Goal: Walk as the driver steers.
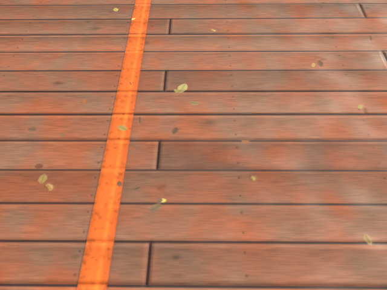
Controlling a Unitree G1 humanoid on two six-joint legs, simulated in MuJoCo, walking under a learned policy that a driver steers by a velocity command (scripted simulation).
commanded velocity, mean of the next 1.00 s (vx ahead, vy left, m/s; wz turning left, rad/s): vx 0.15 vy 0.00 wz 0.44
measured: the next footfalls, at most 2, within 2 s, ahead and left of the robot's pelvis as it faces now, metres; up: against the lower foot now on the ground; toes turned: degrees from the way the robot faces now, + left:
left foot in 0.12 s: +0.13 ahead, +0.12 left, +0.00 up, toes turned +6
right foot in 0.52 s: +0.16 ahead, -0.10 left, +0.00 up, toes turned +21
